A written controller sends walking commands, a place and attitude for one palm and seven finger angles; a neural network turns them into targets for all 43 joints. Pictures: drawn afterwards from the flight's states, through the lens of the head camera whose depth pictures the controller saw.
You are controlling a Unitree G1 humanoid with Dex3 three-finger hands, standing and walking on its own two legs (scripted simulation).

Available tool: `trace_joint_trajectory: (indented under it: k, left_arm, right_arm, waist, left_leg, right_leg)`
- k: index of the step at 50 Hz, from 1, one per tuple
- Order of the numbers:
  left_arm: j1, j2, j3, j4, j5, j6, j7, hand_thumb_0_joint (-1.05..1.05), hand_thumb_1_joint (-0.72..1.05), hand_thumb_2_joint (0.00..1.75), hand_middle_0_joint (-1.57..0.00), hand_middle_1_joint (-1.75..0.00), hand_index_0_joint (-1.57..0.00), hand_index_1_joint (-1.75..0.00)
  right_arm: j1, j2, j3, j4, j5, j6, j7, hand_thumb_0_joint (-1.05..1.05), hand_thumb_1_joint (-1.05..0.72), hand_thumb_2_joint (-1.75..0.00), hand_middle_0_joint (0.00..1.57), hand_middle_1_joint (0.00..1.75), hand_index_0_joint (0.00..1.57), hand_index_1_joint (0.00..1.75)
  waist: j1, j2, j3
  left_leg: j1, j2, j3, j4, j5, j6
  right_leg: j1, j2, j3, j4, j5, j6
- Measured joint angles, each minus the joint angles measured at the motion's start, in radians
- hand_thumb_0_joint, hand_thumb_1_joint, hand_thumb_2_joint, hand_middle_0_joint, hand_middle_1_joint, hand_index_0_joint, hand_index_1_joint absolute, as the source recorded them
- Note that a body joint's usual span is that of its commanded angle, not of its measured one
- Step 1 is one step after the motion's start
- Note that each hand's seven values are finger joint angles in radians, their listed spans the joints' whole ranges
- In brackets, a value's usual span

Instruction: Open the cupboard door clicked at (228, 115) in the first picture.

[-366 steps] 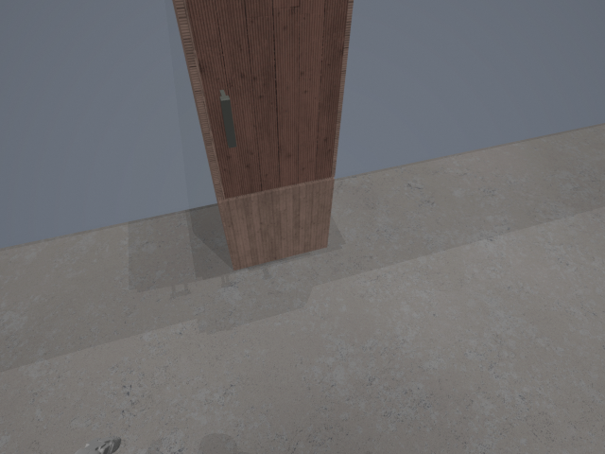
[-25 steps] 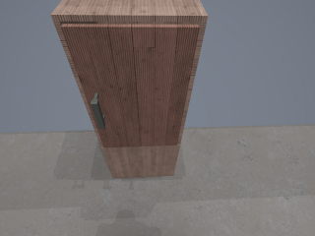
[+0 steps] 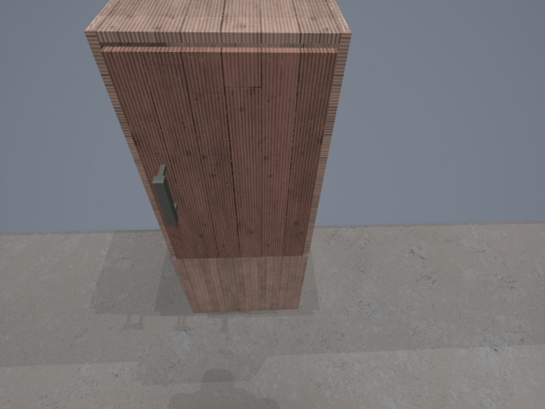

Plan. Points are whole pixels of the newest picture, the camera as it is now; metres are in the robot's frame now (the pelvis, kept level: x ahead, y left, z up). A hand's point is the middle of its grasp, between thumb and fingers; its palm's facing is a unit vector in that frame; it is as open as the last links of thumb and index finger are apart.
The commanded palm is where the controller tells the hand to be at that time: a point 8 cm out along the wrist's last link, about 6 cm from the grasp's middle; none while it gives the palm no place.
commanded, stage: look again from close up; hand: left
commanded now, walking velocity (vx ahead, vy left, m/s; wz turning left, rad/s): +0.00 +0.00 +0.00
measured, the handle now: (167, 195) +0.52 +0.27 -0.05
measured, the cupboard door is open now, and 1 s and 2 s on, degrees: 0 0 0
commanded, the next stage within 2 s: raise the hand with hooked fingers in 0.42 s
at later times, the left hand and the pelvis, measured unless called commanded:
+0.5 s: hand out of the picture -0.02 +0.17 -0.18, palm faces +0.04 -0.98 -0.19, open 7.4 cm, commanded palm none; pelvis -0.01 +0.00 +0.00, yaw +0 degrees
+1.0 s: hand out of the picture +0.12 +0.20 -0.08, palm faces +0.17 -0.98 +0.00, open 8.9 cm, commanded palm +0.12 +0.26 -0.06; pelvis -0.07 +0.00 -0.11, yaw +2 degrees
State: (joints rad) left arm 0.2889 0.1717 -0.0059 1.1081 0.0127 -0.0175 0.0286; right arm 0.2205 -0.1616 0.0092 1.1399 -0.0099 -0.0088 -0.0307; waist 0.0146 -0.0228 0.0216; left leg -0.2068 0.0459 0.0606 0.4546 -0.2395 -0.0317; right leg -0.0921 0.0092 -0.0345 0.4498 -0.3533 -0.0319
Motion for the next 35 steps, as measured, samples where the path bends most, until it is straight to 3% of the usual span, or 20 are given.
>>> trace_joint_trajectory:
  k: [27, 28, 29, 32, 35]
  left_arm:
    - [0.015, -0.006, 0.002, 0.005, 0.003, -0.009, 0.008, 0.00, 0.91, 0.90, -0.20, -0.30, -0.20, -0.30]
    - [0.067, -0.010, 0.001, -0.156, -0.043, 0.046, 0.011, 0.01, 0.91, 0.90, -0.20, -0.30, -0.20, -0.30]
    - [0.126, -0.009, 0.007, -0.344, -0.069, 0.055, 0.026, 0.01, 0.91, 0.90, -0.20, -0.30, -0.20, -0.30]
    - [0.195, -0.002, 0.022, -0.734, -0.133, -0.021, 0.076, 0.02, 0.92, 0.89, -0.21, -0.32, -0.20, -0.31]
    - [0.110, -0.011, 0.066, -0.866, -0.165, -0.191, 0.040, 0.02, 0.88, 0.88, -0.20, -0.34, -0.20, -0.33]
  right_arm:
    - [0.005, -0.002, -0.003, -0.002, 0.001, 0.002, 0.001, 0.01, -0.92, -0.90, 0.20, 0.30, 0.20, 0.30]
    - [0.020, -0.009, 0.000, -0.049, 0.014, -0.008, -0.002, 0.01, -0.92, -0.90, 0.20, 0.30, 0.20, 0.30]
    - [0.043, -0.014, 0.000, -0.100, 0.021, -0.050, -0.016, 0.01, -0.92, -0.90, 0.20, 0.30, 0.20, 0.30]
    - [0.081, -0.032, -0.019, -0.221, 0.052, -0.171, -0.044, 0.01, -0.92, -0.89, 0.20, 0.30, 0.20, 0.30]
    - [0.047, -0.061, -0.035, -0.311, 0.033, -0.225, -0.044, 0.01, -0.91, -0.90, 0.20, 0.30, 0.20, 0.30]
  waist:
    - [0.005, 0.008, -0.001]
    - [0.004, 0.015, 0.006]
    - [0.011, 0.015, 0.010]
    - [-0.003, 0.029, -0.012]
    - [-0.033, 0.051, -0.070]
  left_leg:
    - [-0.018, 0.011, -0.007, 0.014, 0.011, 0.000]
    - [-0.027, 0.015, -0.008, 0.028, 0.001, 0.007]
    - [-0.026, 0.012, -0.003, 0.025, -0.004, 0.003]
    - [-0.079, -0.014, -0.016, 0.064, -0.002, 0.008]
    - [-0.230, -0.025, -0.040, 0.181, -0.026, 0.016]
  right_leg:
    - [0.002, 0.011, -0.009, -0.020, 0.019, -0.001]
    - [-0.007, 0.015, -0.008, -0.012, 0.021, 0.000]
    - [-0.022, 0.011, -0.003, 0.011, 0.014, 0.000]
    - [-0.082, -0.015, -0.018, 0.092, -0.023, 0.005]
    - [-0.224, -0.030, -0.042, 0.216, -0.065, 0.010]
